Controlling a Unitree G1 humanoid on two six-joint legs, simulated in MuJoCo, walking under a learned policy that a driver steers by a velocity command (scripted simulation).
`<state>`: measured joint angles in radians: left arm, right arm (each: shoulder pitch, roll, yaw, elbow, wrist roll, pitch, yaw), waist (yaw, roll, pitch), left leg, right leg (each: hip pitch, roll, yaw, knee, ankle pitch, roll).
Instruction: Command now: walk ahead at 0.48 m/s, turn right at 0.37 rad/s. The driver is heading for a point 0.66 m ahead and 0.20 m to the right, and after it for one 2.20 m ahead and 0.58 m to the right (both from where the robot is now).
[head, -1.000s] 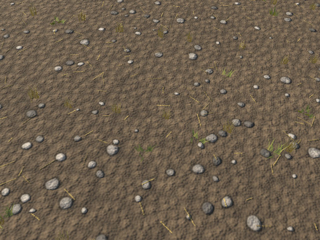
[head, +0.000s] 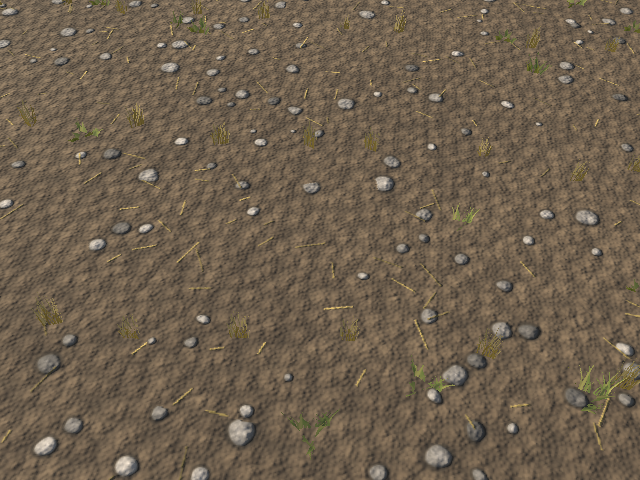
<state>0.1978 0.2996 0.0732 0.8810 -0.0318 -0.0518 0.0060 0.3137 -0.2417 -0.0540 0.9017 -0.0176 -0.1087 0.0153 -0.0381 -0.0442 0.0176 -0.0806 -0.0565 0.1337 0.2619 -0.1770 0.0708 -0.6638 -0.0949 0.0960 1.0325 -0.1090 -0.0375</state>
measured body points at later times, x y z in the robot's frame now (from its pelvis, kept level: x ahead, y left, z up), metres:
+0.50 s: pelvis +0.29 -0.06 -0.01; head +0.32 -0.08 +0.44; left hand +0.46 +0.17 -0.12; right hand +0.36 -0.37 -0.11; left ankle +0.33 +0.10 -0.66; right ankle +0.30 -0.13 -0.75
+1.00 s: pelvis +0.58 -0.10 +0.00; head +0.60 -0.11 +0.44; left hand +0.85 +0.05 -0.10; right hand +0.49 -0.37 -0.11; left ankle +0.64 -0.01 -0.75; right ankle +0.52 -0.23 -0.66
